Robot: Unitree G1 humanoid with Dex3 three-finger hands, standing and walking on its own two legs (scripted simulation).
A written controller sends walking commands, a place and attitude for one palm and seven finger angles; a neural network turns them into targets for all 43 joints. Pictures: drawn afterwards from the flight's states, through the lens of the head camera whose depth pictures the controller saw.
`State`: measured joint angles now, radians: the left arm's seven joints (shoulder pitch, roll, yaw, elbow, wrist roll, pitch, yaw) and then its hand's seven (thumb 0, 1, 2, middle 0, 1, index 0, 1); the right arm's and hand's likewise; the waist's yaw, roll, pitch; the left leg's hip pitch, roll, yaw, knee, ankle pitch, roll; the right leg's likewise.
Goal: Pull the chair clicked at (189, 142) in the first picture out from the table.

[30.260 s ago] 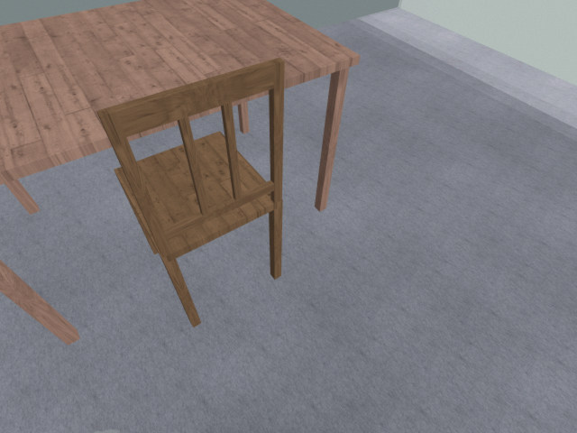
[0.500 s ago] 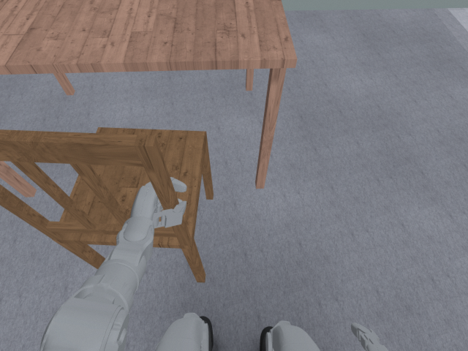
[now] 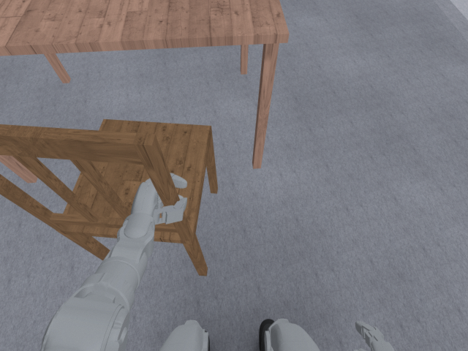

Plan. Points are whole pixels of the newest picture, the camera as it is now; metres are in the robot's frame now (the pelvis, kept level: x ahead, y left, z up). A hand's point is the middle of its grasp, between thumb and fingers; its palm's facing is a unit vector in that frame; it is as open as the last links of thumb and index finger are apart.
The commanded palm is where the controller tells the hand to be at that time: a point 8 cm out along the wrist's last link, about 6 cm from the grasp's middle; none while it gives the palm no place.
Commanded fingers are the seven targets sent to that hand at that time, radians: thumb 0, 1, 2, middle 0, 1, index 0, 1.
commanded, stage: step backward, pulling the chair out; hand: left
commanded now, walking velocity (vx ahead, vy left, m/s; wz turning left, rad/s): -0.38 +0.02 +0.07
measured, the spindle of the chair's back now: (64, 192) +0.42 +0.36 -0.07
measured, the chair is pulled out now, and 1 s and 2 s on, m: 0.29 0.50 0.60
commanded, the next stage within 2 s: stop walking, hand still on the chair in 0.88 s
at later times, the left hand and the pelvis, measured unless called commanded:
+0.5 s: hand (175, 265) +0.26 +0.11 -0.05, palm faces -0.11 -0.98 -0.16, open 6.1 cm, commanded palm +0.26 +0.16 -0.05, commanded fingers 0.00 0.90 0.90 -0.50 -1.45 -0.50 -1.45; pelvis -0.10 +0.01 +0.00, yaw +1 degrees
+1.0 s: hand (176, 339) +0.15 +0.10 -0.05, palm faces -0.08 -0.99 -0.13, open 6.1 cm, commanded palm +0.13 +0.15 -0.03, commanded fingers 0.00 0.90 0.90 -0.50 -1.45 -0.50 -1.45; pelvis -0.20 -0.01 +0.00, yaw +2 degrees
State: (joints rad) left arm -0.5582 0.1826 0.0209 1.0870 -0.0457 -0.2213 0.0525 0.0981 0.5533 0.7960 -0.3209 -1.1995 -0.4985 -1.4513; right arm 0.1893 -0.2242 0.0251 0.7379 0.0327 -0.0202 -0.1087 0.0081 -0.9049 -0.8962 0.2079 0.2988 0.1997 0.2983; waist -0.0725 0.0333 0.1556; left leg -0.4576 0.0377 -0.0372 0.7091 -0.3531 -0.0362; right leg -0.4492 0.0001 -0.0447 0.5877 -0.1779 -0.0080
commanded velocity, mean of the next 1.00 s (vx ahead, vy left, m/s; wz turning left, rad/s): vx -0.32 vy -0.05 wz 0.08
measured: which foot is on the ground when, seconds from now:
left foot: down 0.00-0.34, up 0.36-0.46, down 0.48-0.74, up 0.76-0.92, down 0.94-1.00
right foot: down 0.00-0.10, up 0.12-0.24, down 0.26-0.50, up 0.52-0.66, down 0.68-1.00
